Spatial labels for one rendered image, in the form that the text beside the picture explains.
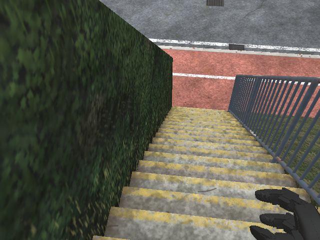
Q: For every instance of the stairs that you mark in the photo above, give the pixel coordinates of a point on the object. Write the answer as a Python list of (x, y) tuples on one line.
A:
[(197, 181)]

